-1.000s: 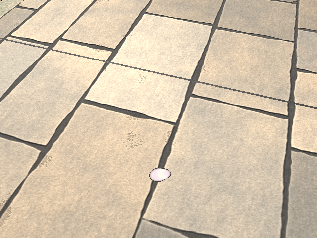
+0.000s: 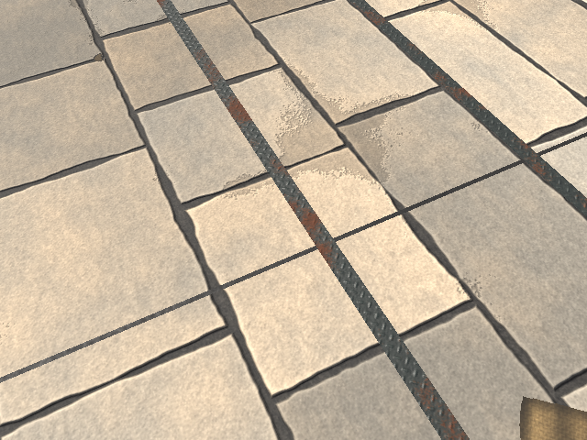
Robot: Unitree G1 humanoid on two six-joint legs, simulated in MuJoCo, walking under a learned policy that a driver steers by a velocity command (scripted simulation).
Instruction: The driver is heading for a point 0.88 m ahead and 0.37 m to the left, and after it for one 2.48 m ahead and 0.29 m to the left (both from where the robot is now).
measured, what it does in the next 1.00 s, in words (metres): walks ahead, turning left: right foot, then left foot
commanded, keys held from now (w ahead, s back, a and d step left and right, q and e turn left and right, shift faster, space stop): w+q+shift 0.94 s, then w+e+shift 0.06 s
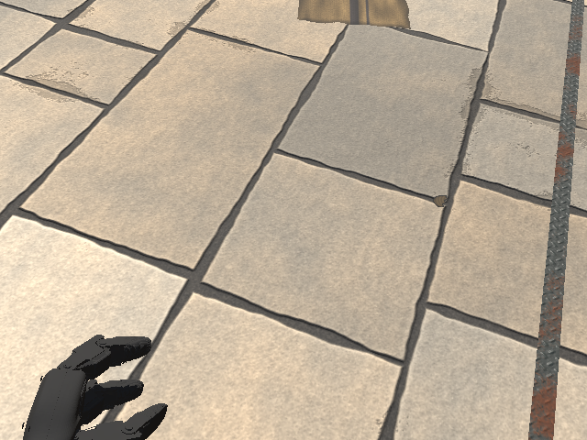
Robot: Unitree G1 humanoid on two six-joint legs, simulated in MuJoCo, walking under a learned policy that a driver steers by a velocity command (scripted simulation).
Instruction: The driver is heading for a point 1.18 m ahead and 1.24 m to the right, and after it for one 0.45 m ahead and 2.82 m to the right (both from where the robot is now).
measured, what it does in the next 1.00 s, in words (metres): walks ahead, turning right: right foot, then left foot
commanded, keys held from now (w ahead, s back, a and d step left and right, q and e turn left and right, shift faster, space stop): w+e+shift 1.00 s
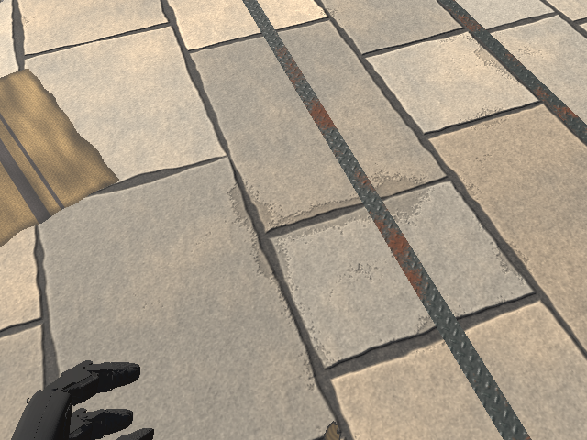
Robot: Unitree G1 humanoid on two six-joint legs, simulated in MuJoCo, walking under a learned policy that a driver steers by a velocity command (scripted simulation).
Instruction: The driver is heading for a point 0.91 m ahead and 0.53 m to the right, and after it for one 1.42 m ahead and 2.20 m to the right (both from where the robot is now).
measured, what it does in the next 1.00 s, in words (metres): walks ahead, turning right: right foot, then left foot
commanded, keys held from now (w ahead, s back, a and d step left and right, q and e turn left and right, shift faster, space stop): w+e+shift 0.86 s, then w+shift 0.14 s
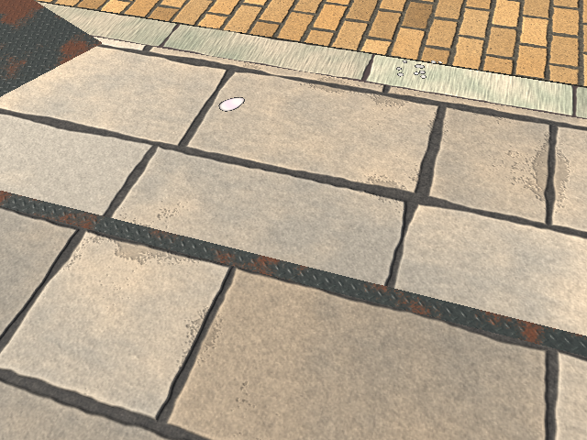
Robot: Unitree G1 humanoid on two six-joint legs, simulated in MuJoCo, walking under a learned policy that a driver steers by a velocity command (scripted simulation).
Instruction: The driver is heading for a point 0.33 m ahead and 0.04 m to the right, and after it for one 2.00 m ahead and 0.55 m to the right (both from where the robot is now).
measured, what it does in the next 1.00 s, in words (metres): walks ahead: left foot, then right foot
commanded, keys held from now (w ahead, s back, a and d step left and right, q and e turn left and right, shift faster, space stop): w+shift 0.80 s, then w+e+shift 0.20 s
